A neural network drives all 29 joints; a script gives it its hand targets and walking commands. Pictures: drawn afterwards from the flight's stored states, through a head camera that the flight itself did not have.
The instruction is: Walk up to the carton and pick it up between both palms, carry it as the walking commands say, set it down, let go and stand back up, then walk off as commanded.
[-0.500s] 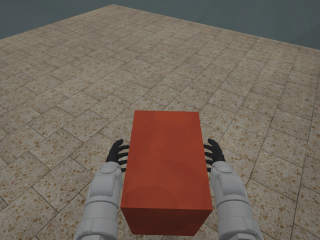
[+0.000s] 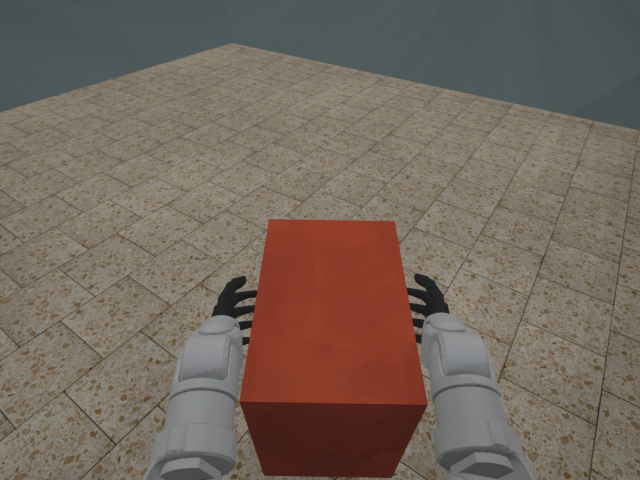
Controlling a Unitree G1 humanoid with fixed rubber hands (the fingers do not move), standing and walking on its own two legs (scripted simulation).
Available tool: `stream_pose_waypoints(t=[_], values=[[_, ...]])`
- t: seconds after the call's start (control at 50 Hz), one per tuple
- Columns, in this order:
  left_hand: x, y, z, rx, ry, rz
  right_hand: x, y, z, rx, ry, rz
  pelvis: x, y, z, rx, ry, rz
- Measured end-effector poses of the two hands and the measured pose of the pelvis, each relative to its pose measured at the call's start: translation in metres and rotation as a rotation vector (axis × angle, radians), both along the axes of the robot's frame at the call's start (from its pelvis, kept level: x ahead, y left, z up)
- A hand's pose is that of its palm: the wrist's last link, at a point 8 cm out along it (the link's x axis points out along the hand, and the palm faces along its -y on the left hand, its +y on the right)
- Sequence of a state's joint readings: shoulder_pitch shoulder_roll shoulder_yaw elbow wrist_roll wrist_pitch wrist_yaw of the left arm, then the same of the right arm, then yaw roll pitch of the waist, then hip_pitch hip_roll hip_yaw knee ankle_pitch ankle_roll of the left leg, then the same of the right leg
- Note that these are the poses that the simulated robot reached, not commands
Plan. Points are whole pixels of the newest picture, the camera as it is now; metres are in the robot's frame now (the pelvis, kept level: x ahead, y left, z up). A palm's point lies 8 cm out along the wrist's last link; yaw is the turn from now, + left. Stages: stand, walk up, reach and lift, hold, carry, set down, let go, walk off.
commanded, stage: reach and lift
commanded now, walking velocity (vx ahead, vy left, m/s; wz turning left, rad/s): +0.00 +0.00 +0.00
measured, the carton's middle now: (329, 347) +0.32 +0.00 -0.01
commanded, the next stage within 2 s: hold in 0.84 s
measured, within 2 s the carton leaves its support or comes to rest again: neither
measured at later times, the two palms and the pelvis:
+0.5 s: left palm (225, 330) +0.30 +0.14 +0.06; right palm (436, 330) +0.30 -0.14 +0.05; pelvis +0.01 +0.00 +0.00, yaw +0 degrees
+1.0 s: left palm (223, 339) +0.29 +0.14 +0.06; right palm (439, 338) +0.29 -0.14 +0.06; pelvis +0.00 +0.00 +0.00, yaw +0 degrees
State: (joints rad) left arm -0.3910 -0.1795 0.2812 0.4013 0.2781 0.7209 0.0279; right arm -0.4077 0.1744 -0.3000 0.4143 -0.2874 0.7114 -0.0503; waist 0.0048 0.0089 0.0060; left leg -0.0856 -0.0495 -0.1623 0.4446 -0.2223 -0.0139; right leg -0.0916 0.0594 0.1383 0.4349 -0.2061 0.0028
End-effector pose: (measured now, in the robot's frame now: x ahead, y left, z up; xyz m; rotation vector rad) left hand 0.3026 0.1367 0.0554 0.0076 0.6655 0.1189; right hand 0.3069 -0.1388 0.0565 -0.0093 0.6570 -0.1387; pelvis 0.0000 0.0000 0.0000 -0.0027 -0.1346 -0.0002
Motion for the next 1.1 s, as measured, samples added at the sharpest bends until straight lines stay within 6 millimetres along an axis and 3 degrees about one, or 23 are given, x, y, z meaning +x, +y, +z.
stream_pose_waypoints(t=[0.58, 1.1], values=[[-0.002, -0.001, 0.0, 0.017, 0.001, -0.019, -0.005, -0.001, -0.001, -0.013, 0.002, 0.003, 0.006, 0.001, 0.002, 0.002, -0.002, 0.002], [-0.016, 0.001, 0.001, 0.013, 0.002, -0.018, -0.018, 0.001, 0.002, -0.016, 0.002, 0.005, -0.006, 0.001, 0.0, 0.001, -0.022, 0.007]])
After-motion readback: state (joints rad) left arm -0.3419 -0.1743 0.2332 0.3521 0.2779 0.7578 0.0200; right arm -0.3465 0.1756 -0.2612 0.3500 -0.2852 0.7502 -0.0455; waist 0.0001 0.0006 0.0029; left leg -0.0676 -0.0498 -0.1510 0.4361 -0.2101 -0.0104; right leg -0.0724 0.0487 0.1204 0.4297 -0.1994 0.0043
